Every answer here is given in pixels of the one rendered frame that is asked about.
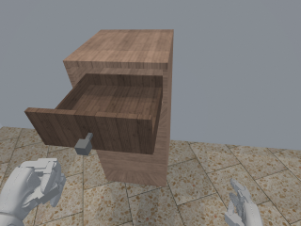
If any handle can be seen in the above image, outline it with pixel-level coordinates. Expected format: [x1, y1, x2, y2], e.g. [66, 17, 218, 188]
[74, 133, 93, 156]

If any drawer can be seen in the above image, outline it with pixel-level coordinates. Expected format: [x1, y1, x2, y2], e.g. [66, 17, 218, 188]
[24, 73, 163, 155]

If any left robot forearm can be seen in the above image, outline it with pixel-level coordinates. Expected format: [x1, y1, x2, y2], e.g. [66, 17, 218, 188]
[0, 212, 24, 226]

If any robot left hand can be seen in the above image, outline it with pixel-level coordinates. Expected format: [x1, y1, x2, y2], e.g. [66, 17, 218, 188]
[0, 158, 67, 221]

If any robot right hand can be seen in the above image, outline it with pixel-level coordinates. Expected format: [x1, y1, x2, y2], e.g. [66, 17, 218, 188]
[224, 178, 263, 226]

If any cabinet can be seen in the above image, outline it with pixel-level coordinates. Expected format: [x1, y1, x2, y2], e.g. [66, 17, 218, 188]
[63, 29, 174, 187]

